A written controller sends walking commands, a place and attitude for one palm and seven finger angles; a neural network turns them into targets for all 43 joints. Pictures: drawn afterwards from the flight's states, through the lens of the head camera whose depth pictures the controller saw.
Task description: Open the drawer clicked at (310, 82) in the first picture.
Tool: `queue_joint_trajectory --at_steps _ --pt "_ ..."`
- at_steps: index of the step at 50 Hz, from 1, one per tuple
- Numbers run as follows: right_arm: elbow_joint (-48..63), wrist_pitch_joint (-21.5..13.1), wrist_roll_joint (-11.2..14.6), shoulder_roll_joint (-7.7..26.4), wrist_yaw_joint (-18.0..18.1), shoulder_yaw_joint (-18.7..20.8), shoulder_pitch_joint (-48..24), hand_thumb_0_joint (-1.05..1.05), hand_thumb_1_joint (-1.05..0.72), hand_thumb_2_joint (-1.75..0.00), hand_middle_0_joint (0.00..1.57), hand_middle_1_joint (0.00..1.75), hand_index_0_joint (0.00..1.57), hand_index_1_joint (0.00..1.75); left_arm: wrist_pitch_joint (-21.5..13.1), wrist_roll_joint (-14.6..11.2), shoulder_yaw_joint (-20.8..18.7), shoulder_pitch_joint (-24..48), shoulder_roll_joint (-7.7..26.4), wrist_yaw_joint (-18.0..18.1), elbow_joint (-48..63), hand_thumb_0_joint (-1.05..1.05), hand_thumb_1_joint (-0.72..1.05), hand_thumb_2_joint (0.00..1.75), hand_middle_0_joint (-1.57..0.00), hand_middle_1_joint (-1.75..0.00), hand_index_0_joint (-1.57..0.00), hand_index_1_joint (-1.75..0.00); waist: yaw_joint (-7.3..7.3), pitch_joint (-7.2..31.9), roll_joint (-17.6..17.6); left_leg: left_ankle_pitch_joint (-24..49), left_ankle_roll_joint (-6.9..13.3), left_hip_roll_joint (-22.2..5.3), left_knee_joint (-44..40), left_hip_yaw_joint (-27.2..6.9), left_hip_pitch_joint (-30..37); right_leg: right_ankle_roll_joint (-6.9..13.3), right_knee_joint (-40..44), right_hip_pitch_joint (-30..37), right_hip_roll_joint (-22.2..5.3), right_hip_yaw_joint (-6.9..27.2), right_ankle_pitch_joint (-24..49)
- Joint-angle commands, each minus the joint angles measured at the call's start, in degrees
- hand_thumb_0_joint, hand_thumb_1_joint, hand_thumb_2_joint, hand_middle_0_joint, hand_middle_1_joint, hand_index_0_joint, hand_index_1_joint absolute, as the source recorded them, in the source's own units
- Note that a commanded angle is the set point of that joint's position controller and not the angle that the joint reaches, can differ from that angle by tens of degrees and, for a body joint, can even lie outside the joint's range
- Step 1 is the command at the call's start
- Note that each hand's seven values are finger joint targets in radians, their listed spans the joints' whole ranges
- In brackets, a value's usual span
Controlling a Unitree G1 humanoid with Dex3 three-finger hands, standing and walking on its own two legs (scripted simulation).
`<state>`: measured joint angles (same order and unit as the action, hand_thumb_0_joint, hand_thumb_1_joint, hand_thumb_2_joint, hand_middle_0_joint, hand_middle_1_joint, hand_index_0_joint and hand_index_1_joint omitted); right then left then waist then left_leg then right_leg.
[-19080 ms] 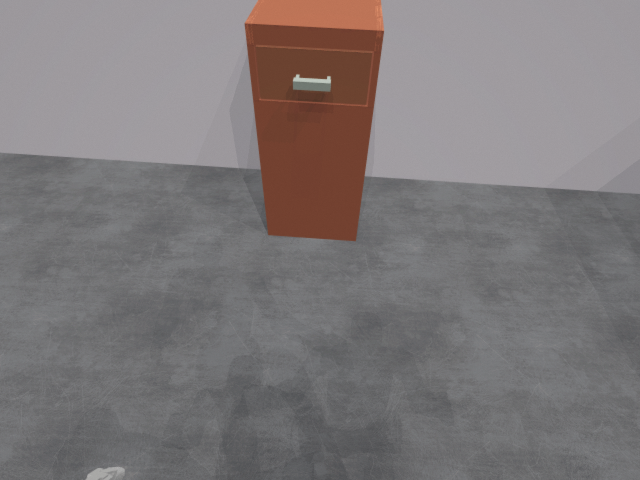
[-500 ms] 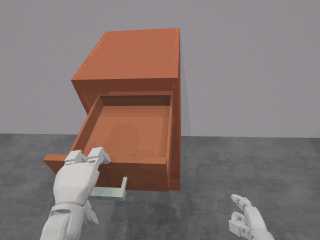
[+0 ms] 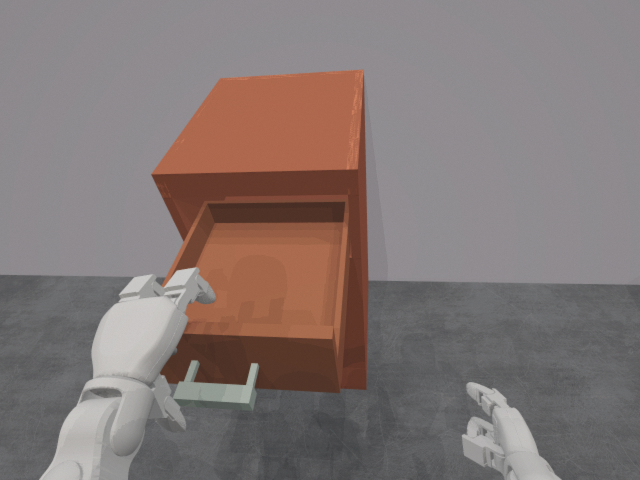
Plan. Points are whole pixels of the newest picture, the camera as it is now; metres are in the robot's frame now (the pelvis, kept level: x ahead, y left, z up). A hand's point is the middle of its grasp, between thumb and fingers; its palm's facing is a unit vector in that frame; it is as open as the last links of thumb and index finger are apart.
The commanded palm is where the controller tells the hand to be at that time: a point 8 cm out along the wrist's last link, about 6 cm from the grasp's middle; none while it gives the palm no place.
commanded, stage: draw the hand back to the body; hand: left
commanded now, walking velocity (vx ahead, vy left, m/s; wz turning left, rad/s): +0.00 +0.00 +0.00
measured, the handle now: (219, 381) +0.26 +0.20 -0.04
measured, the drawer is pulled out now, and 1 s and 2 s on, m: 0.30 0.30 0.30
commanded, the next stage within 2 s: step back with the hand held close in 1.68 s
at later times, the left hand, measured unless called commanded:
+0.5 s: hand (138, 367) +0.20 +0.23 +0.10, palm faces +0.06 -0.14 -0.99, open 13.8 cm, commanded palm +0.17 +0.24 +0.17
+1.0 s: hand (126, 330) +0.21 +0.23 +0.16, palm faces +0.31 -0.89 -0.34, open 12.7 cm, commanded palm +0.16 +0.27 +0.18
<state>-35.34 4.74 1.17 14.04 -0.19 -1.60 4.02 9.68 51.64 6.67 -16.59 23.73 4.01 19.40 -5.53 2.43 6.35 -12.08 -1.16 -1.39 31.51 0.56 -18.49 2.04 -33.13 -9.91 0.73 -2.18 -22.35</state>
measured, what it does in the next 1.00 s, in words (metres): stands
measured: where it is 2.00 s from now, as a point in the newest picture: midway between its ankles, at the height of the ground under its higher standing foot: outside the picture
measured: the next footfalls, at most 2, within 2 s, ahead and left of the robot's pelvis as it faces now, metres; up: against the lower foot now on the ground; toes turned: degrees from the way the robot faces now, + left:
none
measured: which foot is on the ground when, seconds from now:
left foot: down 0.00-1.00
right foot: down 0.00-1.00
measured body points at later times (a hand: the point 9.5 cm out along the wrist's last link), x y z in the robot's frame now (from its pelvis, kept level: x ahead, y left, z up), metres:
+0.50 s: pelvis +0.01 +0.01 +0.00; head +0.00 -0.03 +0.45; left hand +0.19 +0.24 +0.16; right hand +0.24 -0.19 -0.09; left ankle +0.05 +0.14 -0.73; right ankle -0.05 -0.09 -0.73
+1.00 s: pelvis +0.01 +0.02 +0.01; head +0.00 +0.00 +0.46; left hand +0.19 +0.27 +0.18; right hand +0.20 -0.19 -0.07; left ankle +0.05 +0.14 -0.73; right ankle -0.05 -0.09 -0.73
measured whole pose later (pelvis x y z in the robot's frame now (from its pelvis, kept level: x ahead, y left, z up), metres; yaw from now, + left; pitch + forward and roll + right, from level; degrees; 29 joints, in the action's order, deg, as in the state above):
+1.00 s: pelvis +0.01 +0.02 +0.01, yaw -1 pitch -3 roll +0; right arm -34.0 -7.6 0.5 11.1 4.1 -3.2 11.9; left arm -5.8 -3.0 -11.8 -30.1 17.5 6.5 29.1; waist -2.3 -1.2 2.0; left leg -12.7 -0.3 -1.3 28.8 1.5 -12.8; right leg 0.8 -25.9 -2.6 0.6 -1.2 -20.0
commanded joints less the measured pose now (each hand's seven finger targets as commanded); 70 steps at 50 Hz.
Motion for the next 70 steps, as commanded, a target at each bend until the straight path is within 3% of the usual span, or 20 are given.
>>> queue_joint_trajectory --at_steps 1,4,6,9,20,23,26,28,31,34,35,36,37,41,42,47,54,57,60,70 --pt "11.5 -2.9 0.0 3.7 -0.4 1.3 -12.5 0.0 -0.9 -0.9 0.2 0.3 0.2 0.3 -1.9 0.4 -7.4 5.8 9.2 1.7 13.0 0.0 -0.5 0.3 -0.3 -1.2 -0.3 -1.2 -0.81 6.7 -6.3 9.9 3.0 2.4 -1.2 1.5 11.2 -1.0 8.4 -7.3 0.2 1.7 19.2" --pt "11.2 -3.1 -0.6 3.8 -0.2 1.6 -10.8 0.0 -0.9 -0.9 0.2 0.3 0.2 0.3 -3.3 1.4 -6.7 7.3 8.7 2.6 14.1 0.0 -0.5 0.3 -0.3 -1.2 -0.3 -1.2 -0.74 7.4 -5.1 10.0 3.1 2.5 -0.8 1.6 12.0 -1.2 8.2 -8.5 -0.1 1.3 18.4" --pt "11.4 -3.1 -0.4 3.8 -0.2 1.6 -11.8 0.0 -0.9 -0.9 0.2 0.3 0.2 0.3 -3.4 1.1 -11.1 5.2 11.9 3.6 14.1 0.0 -0.5 0.3 -0.3 -1.2 -0.3 -1.2 -1.34 7.5 -4.1 9.9 2.8 2.3 -0.5 1.4 11.8 -0.5 8.4 -7.9 0.2 2.0 18.4" --pt "11.3 -3.1 -0.5 3.8 -0.1 1.9 -10.5 0.0 -0.9 -0.9 0.2 0.3 0.2 0.3 -3.7 0.8 -9.5 4.6 9.8 4.1 14.0 0.0 -0.5 0.3 -0.3 -1.2 -0.3 -1.2 -0.84 7.4 -4.6 10.3 2.8 2.3 -0.3 1.5 11.8 -1.0 8.1 -8.8 0.0 1.3 18.8" --pt "12.9 -3.0 -0.4 4.4 -0.2 1.9 -9.6 0.0 -0.9 -0.9 0.2 0.3 0.2 0.3 -4.4 -1.2 -12.5 -3.1 12.3 2.3 18.3 0.0 -0.5 0.3 -0.3 -1.2 -0.3 -1.2 -0.93 8.2 -5.0 12.2 3.1 2.0 0.0 1.5 11.4 -1.4 7.1 -7.8 -0.2 0.5 22.5" --pt "12.9 -3.1 -0.4 4.4 -0.1 1.9 -9.4 0.0 -0.9 -0.9 0.2 0.3 0.2 0.3 -5.4 -1.6 -14.7 -4.7 13.3 2.7 18.8 0.0 -0.5 0.3 -0.3 -1.2 -0.3 -1.2 -0.91 7.5 -5.7 11.5 3.0 1.7 0.5 1.4 10.7 -1.4 7.0 -8.5 -0.3 0.4 22.0" --pt "13.4 -3.3 -0.2 4.4 -0.1 2.0 -9.8 0.0 -0.9 -0.9 0.2 0.3 0.2 0.3 -6.1 -2.2 -16.5 -5.3 14.2 3.4 20.2 0.0 -0.5 0.3 -0.3 -1.2 -0.3 -1.2 -0.97 8.0 -3.2 10.9 2.6 1.3 0.6 1.1 11.2 -0.9 7.1 -9.1 0.1 0.4 19.3" --pt "13.2 -3.4 -0.3 4.3 0.0 2.2 -8.5 0.0 -0.9 -0.9 0.2 0.3 0.2 0.3 -6.6 -2.6 -16.1 -6.9 13.5 3.6 19.2 0.0 -0.5 0.3 -0.3 -1.2 -0.3 -1.2 -0.69 6.9 -4.7 9.8 2.8 1.3 0.6 1.1 10.8 -1.3 7.2 -10.3 -0.1 -0.3 17.6" --pt "14.0 -3.5 -0.1 4.6 0.0 2.1 -9.9 0.0 -0.9 -0.9 0.2 0.3 0.2 0.3 -6.6 -2.9 -17.3 -7.3 14.4 3.8 21.1 0.0 -0.5 0.3 -0.3 -1.2 -0.3 -1.2 -0.87 7.4 -2.4 9.8 2.6 1.0 0.6 0.9 11.0 -1.0 7.2 -10.2 0.1 0.2 17.5" --pt "13.8 -3.4 -0.3 4.7 0.2 2.4 -8.0 0.0 -0.9 -0.9 0.2 0.3 0.2 0.3 -7.0 -3.2 -16.6 -7.7 14.4 3.3 20.7 0.0 -0.5 0.3 -0.3 -1.2 -0.3 -1.2 -0.64 7.1 -3.2 8.7 2.8 0.9 0.0 0.8 10.7 -1.3 7.3 -10.9 0.1 -0.8 14.8" --pt "16.8 -7.5 0.3 0.8 1.6 2.1 -3.4 0.0 -0.9 -0.9 0.2 0.3 0.2 0.3 -11.1 -45.9 -13.6 -4.6 -7.2 2.5 21.7 0.0 -0.47 0.32 -0.3 -1.18 -0.3 -1.18 5.67 2.5 -7.8 4.2 4.2 -0.4 -1.0 0.6 17.9 -0.9 8.3 -8.9 1.1 -1.3 13.6" --pt "15.9 -10.2 -0.1 2.1 2.6 1.4 -3.6 0.0 -0.9 -0.9 0.2 0.3 0.2 0.3 -13.5 -47.8 -17.3 -8.1 -1.0 2.8 19.6 0.0 -0.43 0.33 -0.29 -1.15 -0.29 -1.15 4.02 2.5 -10.0 1.3 3.6 -1.2 -2.6 -0.2 17.7 -0.8 8.8 -9.1 1.4 -1.1 9.9" --pt "15.3 -11.0 -0.4 2.7 3.9 1.1 -2.8 0.0 -0.9 -0.9 0.2 0.3 0.2 0.3 -15.0 -51.2 -20.3 -10.6 1.1 3.2 20.5 0.0 -0.4 0.34 -0.29 -1.13 -0.29 -1.13 3.18 2.3 -11.8 1.7 3.5 -0.9 -3.4 0.2 16.2 -1.4 10.0 -7.7 0.2 -1.2 10.2" --pt "12.9 -14.3 -1.0 2.7 5.6 0.5 -2.7 0.0 -0.9 -0.9 0.2 0.3 0.2 0.3 -18.4 -53.9 -24.5 -7.4 4.7 4.6 23.9 0.0 -0.26 0.4 -0.28 -1.04 -0.28 -1.04 2.27 -0.7 -1.7 1.2 2.5 -0.2 -5.5 0.5 14.7 -1.2 13.0 -6.2 -1.0 0.0 9.0" --pt "12.7 -14.8 -1.0 2.2 5.6 0.3 -2.1 0.0 -0.9 -0.9 0.2 0.3 0.2 0.3 -18.7 -54.2 -23.1 -8.1 2.5 4.5 23.4 0.0 -0.22 0.42 -0.28 -1.02 -0.28 -1.02 2.48 -1.5 -1.1 1.4 2.4 -0.3 -6.0 0.5 14.5 -1.2 13.2 -6.1 -1.3 -0.3 9.3" --pt "11.4 -15.7 -0.8 2.7 4.8 1.0 -1.7 0.0 -0.9 -0.9 0.2 0.3 0.2 0.3 -19.5 -55.2 -23.8 -11.2 1.5 3.6 21.5 0.0 -0.05 0.5 -0.27 -0.91 -0.27 -0.91 2.28 -1.8 0.9 4.5 1.9 -0.6 -7.1 0.6 14.7 -0.9 14.1 -3.8 -1.0 -0.4 12.3" --pt "10.8 -15.8 -0.6 3.5 4.2 2.6 -1.7 0.0 -0.9 -0.9 0.2 0.3 0.2 0.3 -19.6 -55.4 -25.8 -14.6 2.8 3.1 22.7 0.0 0.2 0.6 -0.25 -0.75 -0.25 -0.75 2.18 2.4 -4.6 11.5 2.2 -0.8 -6.5 1.2 16.8 -1.4 13.3 -1.7 -0.8 -0.9 20.2" --pt "10.4 -15.4 -0.4 3.5 4.4 2.8 -1.5 0.0 -0.9 -0.9 0.2 0.3 0.2 0.3 -19.4 -55.4 -26.9 -14.4 3.5 3.3 22.4 0.0 0.31 0.64 -0.24 -0.68 -0.24 -0.68 2.4 1.9 -2.8 10.8 2.1 -0.6 -6.8 1.4 16.9 -1.5 13.8 -2.2 -0.9 -0.9 19.5" --pt "10.4 -15.1 -0.2 3.6 4.7 3.1 -1.5 0.0 -0.9 -0.9 0.2 0.3 0.2 0.3 -19.4 -55.7 -28.1 -14.3 3.9 3.5 22.0 0.0 0.41 0.69 -0.24 -0.62 -0.24 -0.62 2.31 2.5 -4.7 11.5 2.2 -0.7 -6.5 1.5 17.4 -1.7 13.6 -2.1 -1.0 -0.9 20.5" --pt "10.3 -14.2 0.0 3.6 4.7 3.2 -2.0 0.0 -0.9 -0.9 0.2 0.3 0.2 0.3 -18.8 -56.0 -29.4 -12.6 4.4 3.6 21.0 0.0 0.76 0.84 -0.21 -0.39 -0.21 -0.39 2.3 1.5 -3.1 12.1 2.2 -0.6 -6.5 1.7 17.8 -1.8 13.8 -2.3 -1.3 -0.6 21.6"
